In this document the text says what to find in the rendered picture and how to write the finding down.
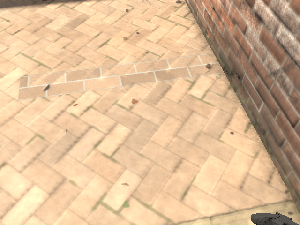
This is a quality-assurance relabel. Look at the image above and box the right robot hand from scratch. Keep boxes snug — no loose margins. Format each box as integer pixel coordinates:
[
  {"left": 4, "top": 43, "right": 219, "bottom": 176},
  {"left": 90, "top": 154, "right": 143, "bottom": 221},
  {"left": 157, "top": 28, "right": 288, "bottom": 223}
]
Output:
[{"left": 250, "top": 212, "right": 299, "bottom": 225}]

